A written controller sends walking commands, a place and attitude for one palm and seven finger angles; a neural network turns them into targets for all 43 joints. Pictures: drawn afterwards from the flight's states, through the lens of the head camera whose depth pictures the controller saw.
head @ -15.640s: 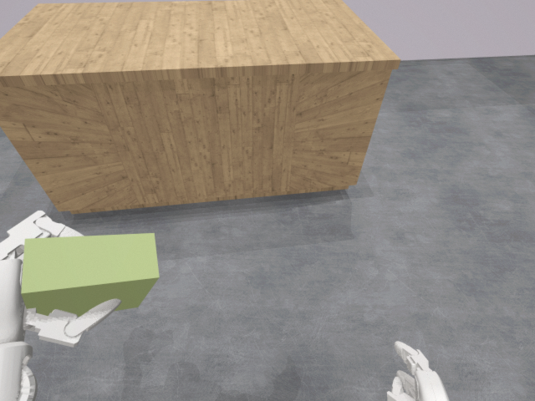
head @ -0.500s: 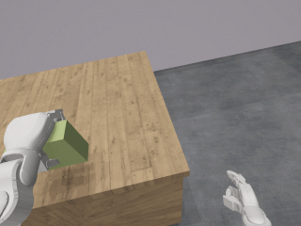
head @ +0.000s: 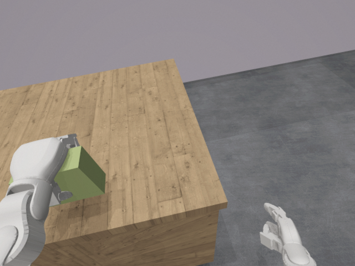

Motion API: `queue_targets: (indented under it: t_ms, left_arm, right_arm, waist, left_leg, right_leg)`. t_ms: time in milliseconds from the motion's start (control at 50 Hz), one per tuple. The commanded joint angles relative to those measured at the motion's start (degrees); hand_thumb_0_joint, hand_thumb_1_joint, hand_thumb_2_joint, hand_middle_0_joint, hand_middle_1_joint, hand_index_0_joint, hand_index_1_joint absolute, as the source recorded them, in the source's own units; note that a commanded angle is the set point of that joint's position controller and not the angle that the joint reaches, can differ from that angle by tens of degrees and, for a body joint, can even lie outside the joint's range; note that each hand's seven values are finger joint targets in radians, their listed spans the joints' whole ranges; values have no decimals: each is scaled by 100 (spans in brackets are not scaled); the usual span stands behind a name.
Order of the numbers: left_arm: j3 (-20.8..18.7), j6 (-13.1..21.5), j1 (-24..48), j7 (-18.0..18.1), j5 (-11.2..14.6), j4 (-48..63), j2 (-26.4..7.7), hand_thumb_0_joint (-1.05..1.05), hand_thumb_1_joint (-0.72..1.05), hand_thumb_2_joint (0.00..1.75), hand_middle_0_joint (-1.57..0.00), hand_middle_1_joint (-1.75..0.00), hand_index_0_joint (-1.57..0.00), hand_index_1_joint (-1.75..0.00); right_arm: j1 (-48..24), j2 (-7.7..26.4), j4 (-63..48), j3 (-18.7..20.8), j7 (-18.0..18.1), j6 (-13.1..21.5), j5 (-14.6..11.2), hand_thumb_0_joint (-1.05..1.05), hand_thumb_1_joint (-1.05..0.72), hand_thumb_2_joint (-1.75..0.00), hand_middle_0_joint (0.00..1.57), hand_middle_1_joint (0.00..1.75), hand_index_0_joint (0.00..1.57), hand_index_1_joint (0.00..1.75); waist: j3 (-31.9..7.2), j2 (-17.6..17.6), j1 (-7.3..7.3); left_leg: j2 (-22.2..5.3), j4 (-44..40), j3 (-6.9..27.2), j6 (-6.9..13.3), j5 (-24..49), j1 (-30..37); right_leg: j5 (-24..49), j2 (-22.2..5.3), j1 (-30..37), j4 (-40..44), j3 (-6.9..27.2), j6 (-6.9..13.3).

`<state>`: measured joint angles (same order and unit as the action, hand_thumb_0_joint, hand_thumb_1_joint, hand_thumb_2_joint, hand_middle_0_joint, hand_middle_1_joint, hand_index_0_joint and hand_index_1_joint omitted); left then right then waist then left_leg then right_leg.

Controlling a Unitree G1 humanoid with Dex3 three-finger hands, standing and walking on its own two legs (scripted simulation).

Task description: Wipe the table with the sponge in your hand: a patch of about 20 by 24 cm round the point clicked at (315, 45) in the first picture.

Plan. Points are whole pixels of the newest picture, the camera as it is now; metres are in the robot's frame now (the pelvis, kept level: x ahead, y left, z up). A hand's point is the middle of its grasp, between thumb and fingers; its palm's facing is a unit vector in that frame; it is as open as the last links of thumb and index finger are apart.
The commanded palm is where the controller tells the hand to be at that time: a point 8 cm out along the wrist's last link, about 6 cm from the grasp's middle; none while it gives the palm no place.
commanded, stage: move the sponge above the wiping area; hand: left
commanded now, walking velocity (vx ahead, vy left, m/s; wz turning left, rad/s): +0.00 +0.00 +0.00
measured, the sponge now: (68, 182) +0.23 +0.29 +0.09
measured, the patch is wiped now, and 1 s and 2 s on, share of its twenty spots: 0.00 0.00 0.00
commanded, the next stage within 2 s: lower the sponge onto the table in 1.90 s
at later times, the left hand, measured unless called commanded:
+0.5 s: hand (63, 177) +0.23 +0.29 +0.11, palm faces +0.01 -0.06 -1.00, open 9.6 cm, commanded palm +0.20 +0.28 +0.19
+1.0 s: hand (65, 181) +0.23 +0.29 +0.10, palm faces -0.02 -0.07 -1.00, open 9.6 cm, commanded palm +0.21 +0.29 +0.17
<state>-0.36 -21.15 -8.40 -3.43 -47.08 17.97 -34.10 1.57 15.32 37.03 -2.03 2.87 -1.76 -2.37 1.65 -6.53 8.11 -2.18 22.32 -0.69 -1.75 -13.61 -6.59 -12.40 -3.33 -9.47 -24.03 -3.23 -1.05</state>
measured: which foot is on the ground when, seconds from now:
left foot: down 0.00-1.00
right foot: down 0.00-1.00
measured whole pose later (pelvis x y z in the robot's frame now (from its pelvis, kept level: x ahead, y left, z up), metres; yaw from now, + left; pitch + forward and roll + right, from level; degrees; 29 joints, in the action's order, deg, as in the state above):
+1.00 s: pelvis +0.01 +0.00 +0.00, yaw +0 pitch -2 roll +0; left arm -0.3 -16.3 -11.0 -1.7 -48.5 12.9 -32.7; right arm 3.3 15.8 37.6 -0.9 3.5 -1.2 -2.1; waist 1.7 -6.1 7.6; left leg -2.6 23.3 -0.2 -1.9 -14.7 -6.9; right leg -13.1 -2.8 -9.2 -24.1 -3.7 -0.9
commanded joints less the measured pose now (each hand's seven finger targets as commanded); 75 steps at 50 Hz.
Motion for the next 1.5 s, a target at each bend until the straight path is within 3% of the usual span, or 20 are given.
queue_targets:
  t_ms: [0, 60, 140, 160, 240, 260, 460, 640, 660, 740, 780, 900, 940, 960, 1140, 1160, 1240, 1260, 1340, 1480]
  left_arm:
    - [-894, 126, 1074, 216, -190, 1242, -1332, 0, 10, 130, -120, -160, -120, -160]
    - [-842, 175, 1314, 204, -208, 1125, -1268, 0, 10, 130, -120, -160, -120, -160]
    - [-1367, 191, 1055, 293, -249, 1237, -1699, 0, 10, 130, -120, -160, -120, -160]
    - [-1006, 224, 1208, 323, -253, 1189, -1321, 0, 10, 130, -120, -160, -120, -160]
    - [-1284, 176, 745, 378, -186, 1276, -1477, 0, 10, 130, -120, -160, -120, -160]
    - [-985, 176, 788, 379, -162, 1176, -1179, 0, 10, 130, -120, -160, -120, -160]
    - [-912, 332, 1080, 364, -240, 1148, -1243, 0, 10, 130, -120, -160, -120, -160]
    - [-1324, 381, 723, 498, -266, 1023, -1507, 0, 10, 130, -120, -160, -120, -160]
    - [-1047, 389, 746, 511, -226, 958, -1207, 0, 10, 130, -120, -160, -120, -160]
    - [-1277, 325, 572, 487, -213, 996, -1427, 0, 10, 130, -120, -160, -120, -160]
    - [-1038, 391, 381, 474, -207, 971, -1171, 0, 10, 130, -120, -160, -120, -160]
    - [-965, 507, 940, 477, -268, 608, -1215, 0, 10, 130, -120, -160, -120, -160]
    - [-1106, 538, 1168, 498, -321, 797, -1424, 0, 10, 130, -120, -160, -120, -160]
    - [-859, 615, 1395, 519, -349, 719, -1188, 0, 10, 130, -120, -160, -120, -160]
    - [-1079, 493, 696, 648, -357, 676, -1179, 0, 10, 130, -120, -160, -120, -160]
    - [-781, 462, 811, 649, -364, 572, -908, 0, 10, 130, -120, -160, -120, -160]
    - [-1015, 302, 652, 657, -395, 688, -1149, 0, 10, 130, -120, -160, -120, -160]
    - [-749, 333, 884, 654, -400, 718, -926, 0, 10, 130, -120, -160, -120, -160]
    - [-1035, 359, 909, 636, -411, 848, -1254, 0, 10, 130, -120, -160, -120, -160]
    - [-1126, 538, 265, 630, -309, 953, -1207, 0, 10, 130, -120, -160, -120, -160]
  right_arm:
    - [-1102, 560, -1022, 252, 61, 308, 40, 0, -90, -90, 20, 30, 20, 30]
    - [-1064, 526, -1000, 201, 70, 332, 36, 0, -90, -90, 20, 30, 20, 30]
    - [-1252, 542, -1039, 206, 28, 292, 30, 0, -90, -90, 20, 30, 20, 30]
    - [-1053, 496, -1030, 212, 20, 292, 49, 0, -90, -90, 20, 30, 20, 30]
    - [-1200, 542, -1056, 239, -20, 287, 21, 0, -90, -90, 20, 30, 20, 30]
    - [-1013, 520, -1049, 251, -14, 290, 34, 0, -90, -90, 20, 30, 20, 30]
    - [-898, 542, -1011, 266, 80, 344, 37, 0, -90, -90, 20, 30, 20, 30]
    - [-1094, 561, -996, 279, 39, 330, 33, 0, -90, -90, 20, 30, 20, 30]
    - [-896, 529, -986, 292, 37, 329, 46, 0, -90, -90, 20, 30, 20, 30]
    - [-1099, 575, -1004, 277, 24, 318, 21, 0, -90, -90, 20, 30, 20, 30]
    - [-828, 575, -981, 341, 23, 322, 41, 0, -90, -90, 20, 30, 20, 30]
    - [-791, 600, -899, 345, 109, 331, 42, 0, -90, -90, 20, 30, 20, 30]
    - [-1067, 564, -937, 277, 121, 364, 27, 0, -90, -90, 20, 30, 20, 30]
    - [-850, 540, -903, 288, 130, 383, 41, 0, -90, -90, 20, 30, 20, 30]
    - [-1068, 547, -937, 326, 9, 318, 31, 0, -90, -90, 20, 30, 20, 30]
    - [-895, 540, -904, 310, 9, 305, 49, 0, -90, -90, 20, 30, 20, 30]
    - [-1109, 575, -959, 314, -17, 265, 22, 0, -90, -90, 20, 30, 20, 30]
    - [-915, 555, -947, 306, -15, 275, 39, 0, -90, -90, 20, 30, 20, 30]
    - [-1078, 559, -967, 287, 23, 290, 36, 0, -90, -90, 20, 30, 20, 30]
    - [-718, 571, -902, 400, 6, 322, 70, 0, -90, -90, 20, 30, 20, 30]
  waist:
    - [-1370, 127, -6]
    - [-1270, 254, -75]
    - [-1314, 68, 77]
    - [-1399, 168, -15]
    - [-1293, 134, 68]
    - [-1269, 225, -27]
    - [-1259, 204, -111]
    - [-1205, 99, 55]
    - [-1277, 155, -37]
    - [-1142, 92, 16]
    - [-1220, 204, -37]
    - [-1072, 387, -132]
    - [-1099, 119, -69]
    - [-1240, 172, -160]
    - [-1219, 117, 36]
    - [-1258, 240, -60]
    - [-1204, 172, 19]
    - [-1302, 259, -76]
    - [-1216, 193, -22]
    - [-1224, 227, -22]
  left_leg:
    - [331, -243, 65, 391, 1709, 130]
    - [317, -228, -6, 389, 1579, 86]
    - [338, -207, 88, 354, 1805, 99]
    - [307, -175, -37, 368, 1896, 115]
    - [318, -152, 55, 348, 1940, 102]
    - [293, -132, -56, 374, 1927, 72]
    - [322, -101, -51, 408, 1770, 143]
    - [335, -118, 51, 366, 1875, 105]
    - [309, -108, -56, 383, 1897, 83]
    - [325, -106, 22, 360, 1814, 48]
    - [308, -86, 2, 381, 1890, 47]
    - [320, -122, -23, 405, 1532, 40]
    - [360, -123, 26, 394, 1490, 127]
    - [345, -95, -46, 401, 1574, 134]
    - [317, -125, 51, 357, 1858, 83]
    - [295, -126, -40, 362, 1832, 28]
    - [312, -120, 36, 363, 1831, 42]
    - [302, -89, -46, 383, 1861, 41]
    - [335, -78, 42, 394, 1798, 120]
    - [296, -20, 52, 389, 2091, 120]
  right_leg:
    - [948, 291, 697, 246, 110, 361]
    - [798, 305, 589, 263, 76, 354]
    - [996, 388, 696, 252, 331, 448]
    - [1086, 296, 716, 199, 76, 381]
    - [1156, 377, 674, 221, 286, 425]
    - [1192, 286, 670, 198, 73, 354]
    - [1032, 300, 561, 218, 63, 350]
    - [1135, 371, 643, 253, 279, 436]
    - [1188, 292, 692, 194, 51, 368]
    - [1142, 362, 615, 236, 253, 413]
    - [1203, 299, 653, 191, 59, 350]
    - [919, 308, 494, 300, 60, 336]
    - [764, 386, 449, 351, 240, 414]
    - [841, 328, 488, 269, 31, 372]
    - [1129, 386, 646, 226, 185, 447]
    - [1117, 321, 629, 177, -14, 384]
    - [1146, 378, 638, 196, 201, 439]
    - [1205, 318, 642, 145, 30, 389]
    - [1140, 390, 592, 219, 229, 435]
    - [1408, 327, 685, 166, 82, 382]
